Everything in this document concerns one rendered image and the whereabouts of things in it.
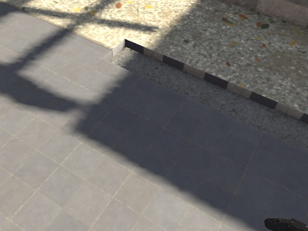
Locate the right robot hand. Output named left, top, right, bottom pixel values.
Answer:
left=264, top=218, right=308, bottom=231

